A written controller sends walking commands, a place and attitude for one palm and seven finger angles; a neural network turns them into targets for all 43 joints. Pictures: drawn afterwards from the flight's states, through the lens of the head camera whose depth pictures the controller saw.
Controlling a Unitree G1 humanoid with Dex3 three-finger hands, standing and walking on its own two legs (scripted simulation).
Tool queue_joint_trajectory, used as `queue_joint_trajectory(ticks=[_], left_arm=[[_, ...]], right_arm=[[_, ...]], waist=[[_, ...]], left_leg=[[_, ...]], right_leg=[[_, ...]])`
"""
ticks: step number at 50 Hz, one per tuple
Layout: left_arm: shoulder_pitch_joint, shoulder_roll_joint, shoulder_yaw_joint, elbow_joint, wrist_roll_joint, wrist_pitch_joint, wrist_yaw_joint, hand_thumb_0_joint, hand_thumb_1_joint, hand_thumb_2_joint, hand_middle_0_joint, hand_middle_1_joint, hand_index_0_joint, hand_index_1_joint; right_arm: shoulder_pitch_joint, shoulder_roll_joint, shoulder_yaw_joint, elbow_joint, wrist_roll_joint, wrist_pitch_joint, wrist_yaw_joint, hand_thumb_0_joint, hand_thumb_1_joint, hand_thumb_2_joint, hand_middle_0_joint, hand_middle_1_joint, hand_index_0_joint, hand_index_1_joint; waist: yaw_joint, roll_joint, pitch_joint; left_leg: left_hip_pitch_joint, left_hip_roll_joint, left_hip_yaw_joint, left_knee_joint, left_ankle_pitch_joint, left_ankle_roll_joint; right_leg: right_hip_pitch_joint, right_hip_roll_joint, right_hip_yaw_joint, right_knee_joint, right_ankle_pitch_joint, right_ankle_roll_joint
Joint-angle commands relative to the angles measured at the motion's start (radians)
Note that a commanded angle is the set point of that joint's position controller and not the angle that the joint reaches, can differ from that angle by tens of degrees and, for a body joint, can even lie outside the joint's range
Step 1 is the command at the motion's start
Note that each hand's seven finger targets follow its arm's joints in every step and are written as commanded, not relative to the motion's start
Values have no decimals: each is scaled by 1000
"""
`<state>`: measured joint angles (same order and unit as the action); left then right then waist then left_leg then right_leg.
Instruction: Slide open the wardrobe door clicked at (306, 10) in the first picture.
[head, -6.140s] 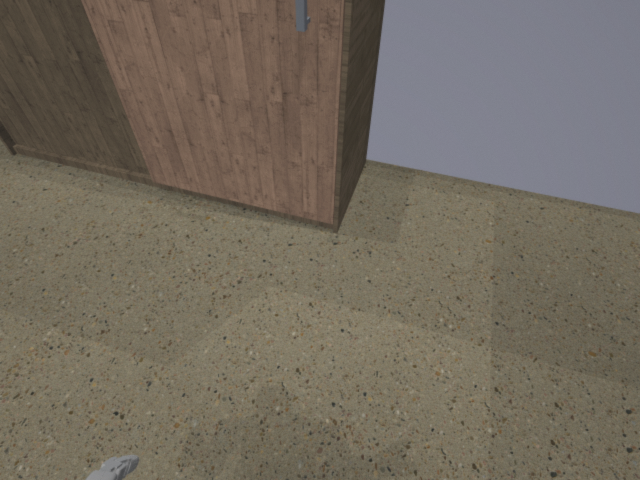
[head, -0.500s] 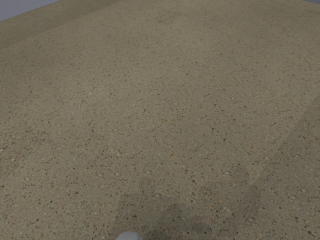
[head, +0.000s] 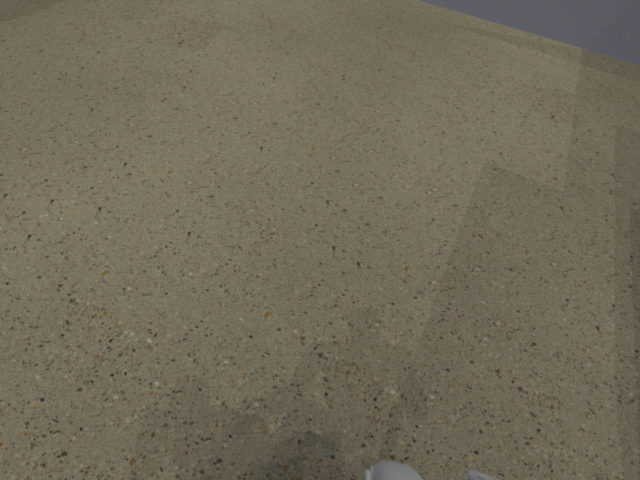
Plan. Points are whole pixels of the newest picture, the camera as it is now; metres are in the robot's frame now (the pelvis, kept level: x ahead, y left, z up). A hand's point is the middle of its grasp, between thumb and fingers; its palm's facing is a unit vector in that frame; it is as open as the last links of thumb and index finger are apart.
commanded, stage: turn to face it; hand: right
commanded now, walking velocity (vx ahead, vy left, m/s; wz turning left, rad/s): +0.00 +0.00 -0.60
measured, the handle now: out of the picture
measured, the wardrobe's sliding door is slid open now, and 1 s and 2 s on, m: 0.00 0.00 0.00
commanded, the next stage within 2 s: none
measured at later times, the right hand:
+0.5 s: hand out of the picture +0.00 -0.29 -0.17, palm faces +0.33 +0.91 -0.25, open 7.4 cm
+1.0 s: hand out of the picture +0.04 -0.23 -0.14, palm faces +0.52 +0.80 -0.29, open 7.4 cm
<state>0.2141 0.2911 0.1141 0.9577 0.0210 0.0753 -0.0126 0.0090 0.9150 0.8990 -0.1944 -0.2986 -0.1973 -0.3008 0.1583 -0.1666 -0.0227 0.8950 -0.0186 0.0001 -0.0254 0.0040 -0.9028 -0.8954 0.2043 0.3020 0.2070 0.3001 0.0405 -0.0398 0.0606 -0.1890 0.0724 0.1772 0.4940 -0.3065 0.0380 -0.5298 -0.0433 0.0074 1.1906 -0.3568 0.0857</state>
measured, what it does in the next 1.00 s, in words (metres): steps on the spot, turning right: right foot, then left foot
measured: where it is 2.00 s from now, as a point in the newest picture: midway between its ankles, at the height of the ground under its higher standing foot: outside the picture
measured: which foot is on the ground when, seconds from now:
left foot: down 0.00-0.28, up 0.30-0.78, down 0.80-1.00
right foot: up 0.00-0.26, down 0.28-0.80, up 0.82-1.00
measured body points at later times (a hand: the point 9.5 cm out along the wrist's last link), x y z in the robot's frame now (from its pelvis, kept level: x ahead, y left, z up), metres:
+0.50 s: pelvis +0.01 -0.06 +0.00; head +0.05 -0.10 +0.45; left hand +0.19 +0.15 -0.12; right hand -0.01 -0.34 -0.15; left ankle +0.03 +0.12 -0.65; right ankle -0.03 -0.13 -0.74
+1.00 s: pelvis +0.05 -0.01 +0.00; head +0.09 +0.01 +0.45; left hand +0.22 +0.21 -0.16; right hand +0.01 -0.27 -0.12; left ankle +0.09 +0.08 -0.74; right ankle -0.07 -0.11 -0.64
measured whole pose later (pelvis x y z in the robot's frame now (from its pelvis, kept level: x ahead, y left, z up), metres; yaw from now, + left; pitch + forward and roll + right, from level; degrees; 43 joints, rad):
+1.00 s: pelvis +0.05 -0.01 +0.00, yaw -35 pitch +0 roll -2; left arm 0.25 0.28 0.10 0.96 0.02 0.08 -0.02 0.01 0.91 0.90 -0.20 -0.30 -0.20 -0.30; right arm 0.16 -0.18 -0.01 0.85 -0.02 0.01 -0.02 0.00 -0.90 -0.90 0.20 0.30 0.21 0.30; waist 0.05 -0.05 0.07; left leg -0.20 0.09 0.16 0.51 -0.31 0.02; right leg -0.51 -0.02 0.02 1.20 -0.37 0.07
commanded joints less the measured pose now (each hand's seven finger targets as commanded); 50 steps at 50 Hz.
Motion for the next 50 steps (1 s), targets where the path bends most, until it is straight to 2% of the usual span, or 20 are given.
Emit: queue_joint_trajectory(ticks=[1,9,11,12,13,14,15,18,21,29,33,35,37,38,39,40,41,43,45,50], left_arm=[[-60,31,-12,-89,3,-6,-10,0,900,900,-200,-300,-200,-300],[-157,23,-41,-145,-9,-28,-17,0,900,900,-200,-300,-200,-300],[-118,39,-40,-143,-7,-38,-15,0,900,900,-200,-300,-200,-300],[-56,66,-32,-130,-4,-46,-14,0,900,900,-200,-300,-200,-300],[28,151,-10,-116,0,-58,-12,0,900,900,-200,-300,-200,-300],[92,268,18,-106,-5,-63,-4,0,900,900,-200,-300,-200,-300],[135,264,13,-78,-17,-54,0,0,900,900,-200,-300,-200,-300],[-4,171,-9,-107,-8,-61,23,0,900,900,-200,-300,-200,-300],[-49,149,-19,-122,-8,-69,21,0,900,900,-200,-300,-200,-300],[12,138,-8,-107,-2,-67,18,0,900,900,-200,-300,-200,-300],[31,141,3,-101,4,-62,19,0,900,900,-200,-300,-200,-300],[21,143,5,-105,4,-61,22,0,900,900,-200,-300,-200,-300],[2,139,8,-111,-2,-59,21,0,900,900,-200,-300,-200,-300],[-1,115,5,-115,-10,-61,18,0,900,900,-200,-300,-200,-300],[39,36,-7,-125,-19,-64,12,0,900,900,-200,-300,-200,-300],[33,37,-6,-148,-13,-58,16,0,900,900,-200,-300,-200,-300],[26,69,4,-142,-6,-48,15,0,900,900,-200,-300,-200,-300],[38,56,9,-100,-1,-24,1,0,900,900,-200,-300,-200,-300],[47,49,0,-77,3,-17,-13,0,900,900,-200,-300,-200,-300],[-9,37,-9,-86,0,-9,-18,0,900,900,-200,-300,-200,-300]], right_arm=[[87,-196,-54,-44,-3,-16,-10,0,-900,-900,200,300,200,300],[127,-264,-73,-32,-14,1,-6,0,-900,-900,200,300,200,300],[128,-276,-79,-27,-9,5,-3,0,-900,-900,200,300,200,300],[121,-276,-81,-26,-1,5,0,0,-900,-900,200,300,200,300],[117,-248,-76,-40,6,6,4,0,-900,-900,200,300,200,300],[98,-179,-56,-87,12,6,12,0,-900,-900,200,300,200,300],[52,-199,-55,-104,2,22,3,0,-900,-900,200,300,200,300],[11,-200,-65,-72,3,27,7,0,-900,-900,200,300,200,300],[63,-190,-69,-50,3,30,14,0,-900,-900,200,300,200,300],[-37,-176,-65,-99,7,32,6,0,-900,-900,200,300,200,300],[-84,-159,-57,-131,12,23,5,0,-900,-900,200,300,200,300],[-64,-152,-52,-133,19,15,3,0,-900,-900,200,300,200,300],[6,-163,-56,-115,22,4,1,0,-900,-900,200,300,200,300],[60,-198,-63,-100,18,-10,-3,0,-900,-900,200,300,200,300],[91,-296,-83,-93,2,-21,-14,0,-900,-900,200,300,200,300],[112,-341,-85,-96,1,-17,-16,0,-900,-900,200,300,200,300],[98,-310,-75,-106,4,-10,-15,0,-900,-900,200,300,200,300],[-31,-237,-64,-130,5,-5,-18,0,-900,-900,200,300,200,300],[-54,-190,-45,-130,5,-11,-10,0,-900,-900,200,300,200,300],[41,-211,-52,-98,-1,-12,-12,0,-900,-900,200,300,200,300]], waist=[[-51,203,-30],[-85,251,-88],[-64,235,-129],[-27,186,-172],[20,5,-237],[51,-292,-265],[59,-189,-270],[12,-142,-132],[-31,-96,-105],[-10,-112,-70],[2,-121,-91],[-6,-150,-122],[-43,-124,-152],[-71,-37,-168],[-74,240,-221],[-79,343,-216],[-74,236,-176],[-19,230,-65],[-3,220,-9],[-38,213,-32]], left_leg=[[106,263,-137,-146,500,66],[136,306,-63,-51,574,68],[135,301,-23,32,585,35],[92,282,12,146,556,-2],[-91,218,42,368,369,-63],[-411,68,10,585,-346,-144],[-421,72,-102,654,-374,-135],[-440,72,-153,718,-198,-149],[-389,48,-152,707,-87,-160],[-358,24,-182,537,-81,-171],[-287,-18,-176,357,-129,-158],[-197,-45,-167,228,-121,-146],[-41,-51,-164,31,34,-136],[121,-1,-195,-127,180,-130],[331,264,-411,-179,349,-53],[265,461,-553,-153,556,68],[144,430,-473,-149,484,108],[-4,325,-369,-206,221,61],[-27,245,-219,-188,285,33],[72,258,-130,-165,372,52]], right_leg=[[-78,-18,-27,-49,-15,13],[106,-3,-124,-429,-61,-27],[207,10,-150,-584,24,-42],[330,12,-139,-717,142,-55],[556,-103,15,-797,394,-106],[719,-384,361,-776,916,-250],[682,-420,308,-750,1016,-315],[527,-268,199,-766,881,-262],[464,-184,138,-793,810,-216],[407,-177,269,-830,611,-256],[413,-165,329,-782,664,-263],[399,-152,353,-737,753,-252],[329,-117,353,-673,684,-212],[225,-70,325,-601,518,-158],[18,57,163,-408,87,-70],[-65,118,63,-195,-293,-30],[-34,74,94,-41,-258,-42],[-37,31,79,59,-127,-34],[-46,13,36,79,-19,-17],[-49,-3,-14,-34,-11,7]])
